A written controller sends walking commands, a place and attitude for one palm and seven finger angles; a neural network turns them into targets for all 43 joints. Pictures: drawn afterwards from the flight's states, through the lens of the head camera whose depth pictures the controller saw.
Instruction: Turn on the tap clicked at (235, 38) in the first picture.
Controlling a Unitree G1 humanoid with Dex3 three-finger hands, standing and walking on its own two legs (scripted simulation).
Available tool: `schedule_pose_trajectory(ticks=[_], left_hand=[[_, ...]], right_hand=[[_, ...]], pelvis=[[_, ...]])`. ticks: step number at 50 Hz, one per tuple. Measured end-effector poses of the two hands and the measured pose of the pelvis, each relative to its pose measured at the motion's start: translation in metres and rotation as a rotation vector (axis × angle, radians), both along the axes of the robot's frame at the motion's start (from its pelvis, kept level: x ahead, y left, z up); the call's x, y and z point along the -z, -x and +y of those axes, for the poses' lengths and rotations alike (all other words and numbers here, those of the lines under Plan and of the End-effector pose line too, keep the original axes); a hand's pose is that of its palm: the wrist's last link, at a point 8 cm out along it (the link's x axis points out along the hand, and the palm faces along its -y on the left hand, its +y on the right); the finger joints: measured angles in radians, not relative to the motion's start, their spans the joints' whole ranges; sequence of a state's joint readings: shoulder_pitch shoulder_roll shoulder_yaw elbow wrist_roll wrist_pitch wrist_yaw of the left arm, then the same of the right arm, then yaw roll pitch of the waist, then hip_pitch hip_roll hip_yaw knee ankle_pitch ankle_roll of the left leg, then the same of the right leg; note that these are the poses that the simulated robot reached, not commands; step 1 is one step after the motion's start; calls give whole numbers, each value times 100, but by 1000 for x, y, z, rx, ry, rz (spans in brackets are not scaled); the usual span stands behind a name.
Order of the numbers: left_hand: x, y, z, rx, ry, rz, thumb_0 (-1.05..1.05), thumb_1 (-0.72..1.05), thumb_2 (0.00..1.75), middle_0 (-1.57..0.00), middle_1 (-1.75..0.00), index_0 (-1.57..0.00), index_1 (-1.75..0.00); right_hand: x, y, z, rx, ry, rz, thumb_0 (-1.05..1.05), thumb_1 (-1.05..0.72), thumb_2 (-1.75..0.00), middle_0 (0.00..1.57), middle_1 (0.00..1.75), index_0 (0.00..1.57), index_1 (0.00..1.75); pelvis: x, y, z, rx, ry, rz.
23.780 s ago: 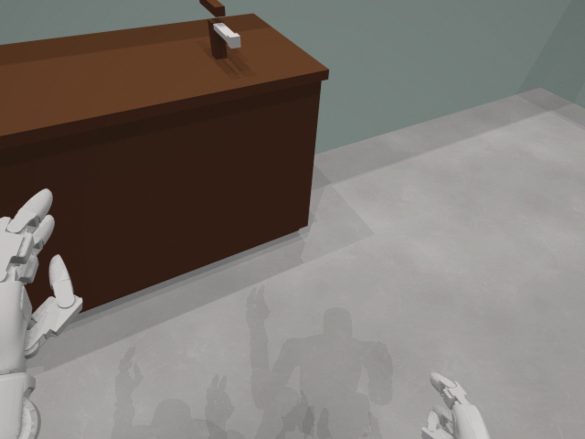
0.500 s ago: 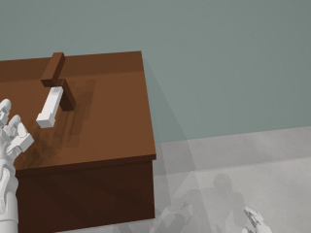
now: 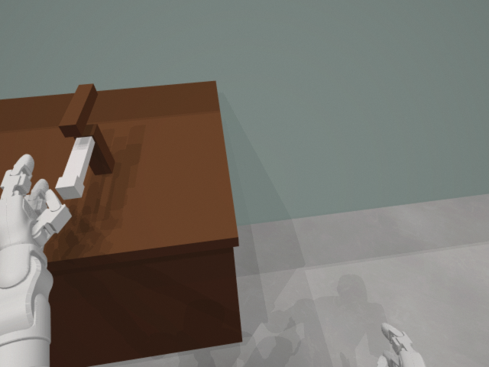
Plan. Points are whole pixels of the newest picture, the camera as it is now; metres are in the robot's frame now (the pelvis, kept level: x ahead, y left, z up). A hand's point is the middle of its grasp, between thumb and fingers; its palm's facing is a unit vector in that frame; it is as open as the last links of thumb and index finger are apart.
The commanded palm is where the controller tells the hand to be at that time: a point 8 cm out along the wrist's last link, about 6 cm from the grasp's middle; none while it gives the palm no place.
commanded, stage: push the lever round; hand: left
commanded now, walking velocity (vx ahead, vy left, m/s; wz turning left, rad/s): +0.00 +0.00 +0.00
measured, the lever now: (70, 187) +0.34 +0.32 +0.13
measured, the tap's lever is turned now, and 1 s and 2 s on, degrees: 2 31 53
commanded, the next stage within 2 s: none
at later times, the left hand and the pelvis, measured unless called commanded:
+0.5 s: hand (96, 201) +0.32 +0.27 +0.13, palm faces +0.56 -0.83 -0.04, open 7.7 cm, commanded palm +0.28 +0.29 +0.13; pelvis +0.00 +0.00 +0.00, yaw +0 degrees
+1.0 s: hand (122, 194) +0.33 +0.23 +0.13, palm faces +0.64 -0.76 -0.05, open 7.7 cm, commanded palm +0.29 +0.26 +0.13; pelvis +0.00 +0.00 +0.00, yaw +0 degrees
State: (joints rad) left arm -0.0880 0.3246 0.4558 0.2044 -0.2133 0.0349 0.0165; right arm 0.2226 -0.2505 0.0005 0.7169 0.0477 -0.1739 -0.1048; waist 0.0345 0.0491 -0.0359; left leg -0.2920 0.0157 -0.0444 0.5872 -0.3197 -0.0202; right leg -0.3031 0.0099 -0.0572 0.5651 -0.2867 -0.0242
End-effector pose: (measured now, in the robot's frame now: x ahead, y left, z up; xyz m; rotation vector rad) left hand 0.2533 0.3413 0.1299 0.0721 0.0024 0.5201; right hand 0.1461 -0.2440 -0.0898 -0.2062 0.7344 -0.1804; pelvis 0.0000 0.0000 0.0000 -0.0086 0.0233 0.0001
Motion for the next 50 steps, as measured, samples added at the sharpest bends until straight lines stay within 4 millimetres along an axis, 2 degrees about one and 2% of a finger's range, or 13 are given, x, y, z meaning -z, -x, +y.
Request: schedule_pose_trajectory(ticks=[22, 33, 45, 50], left_hand=[[1, -13, -37, -72, 15, -11, 2, 92, 92, -15, -15, -15, -15], [1, -30, -60, -104, 23, -2, 2, 91, 91, -15, -15, -15, -15], [-1, -26, -78, -159, 26, -4, 2, 92, 91, -15, -15, -15, -15], [-1, -31, -85, -181, 31, 9, 1, 92, 91, -15, -15, -15, -15]], right_hand=[[-2, -23, 18, -44, -23, -17, 1, -90, -90, 20, 30, 21, 30], [0, -24, 19, -39, -28, 17, 1, -90, -90, 20, 30, 21, 30], [1, -23, 16, -33, -26, 45, 1, -90, -90, 20, 30, 21, 30], [0, -25, 18, -41, -20, 54, 1, -90, -90, 20, 30, 21, 30]], pelvis=[[-1, -1, 3, -4, -2, -7], [-1, -3, 3, 3, -5, -5], [-1, -3, 4, 2, -6, -24], [-1, 1, 2, -4, -6, -28]])
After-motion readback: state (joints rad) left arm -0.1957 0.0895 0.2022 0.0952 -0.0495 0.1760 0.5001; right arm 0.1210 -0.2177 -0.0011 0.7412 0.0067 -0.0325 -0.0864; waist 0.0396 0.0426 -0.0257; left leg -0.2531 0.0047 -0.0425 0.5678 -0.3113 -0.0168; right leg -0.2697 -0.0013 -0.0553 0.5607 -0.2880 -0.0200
